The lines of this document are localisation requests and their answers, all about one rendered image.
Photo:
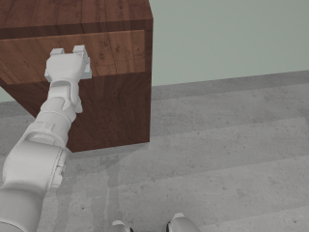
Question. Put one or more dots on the handle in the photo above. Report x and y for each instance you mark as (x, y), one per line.
(86, 75)

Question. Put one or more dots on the drawer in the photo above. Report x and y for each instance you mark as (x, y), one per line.
(23, 60)

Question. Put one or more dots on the right robot thigh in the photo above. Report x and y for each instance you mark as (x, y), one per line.
(182, 224)

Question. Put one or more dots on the right robot shin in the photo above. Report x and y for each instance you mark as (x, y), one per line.
(179, 215)

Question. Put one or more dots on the cabinet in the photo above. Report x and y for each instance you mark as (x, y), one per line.
(116, 108)

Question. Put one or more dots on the left robot upper arm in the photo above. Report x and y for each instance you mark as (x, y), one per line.
(35, 169)

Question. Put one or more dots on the left robot hand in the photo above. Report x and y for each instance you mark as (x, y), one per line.
(68, 65)

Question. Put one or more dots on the robot left forearm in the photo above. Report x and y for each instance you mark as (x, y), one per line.
(53, 122)

